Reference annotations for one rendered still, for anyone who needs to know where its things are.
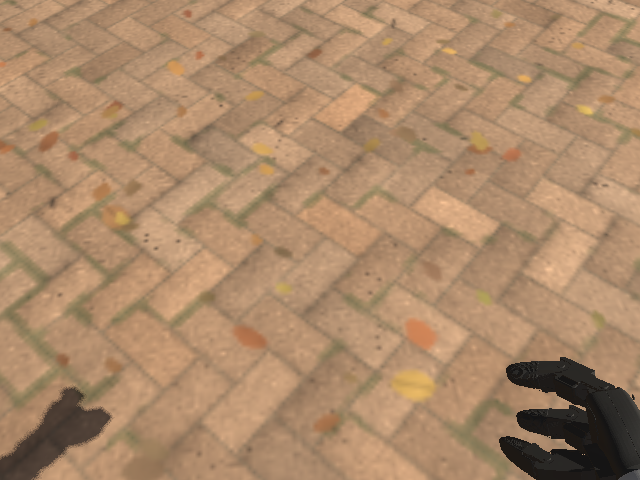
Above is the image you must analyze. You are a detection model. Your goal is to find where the right robot hand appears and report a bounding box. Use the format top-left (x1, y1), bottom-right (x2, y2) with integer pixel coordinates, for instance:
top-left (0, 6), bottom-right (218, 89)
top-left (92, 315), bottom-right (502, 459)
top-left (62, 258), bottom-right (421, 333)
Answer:
top-left (499, 357), bottom-right (640, 480)

